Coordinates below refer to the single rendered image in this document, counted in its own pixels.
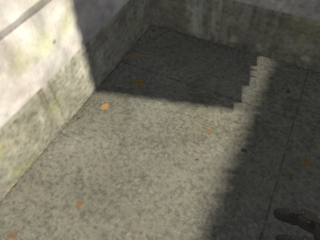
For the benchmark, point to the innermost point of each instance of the robot right hand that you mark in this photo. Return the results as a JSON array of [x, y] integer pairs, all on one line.
[[303, 218]]

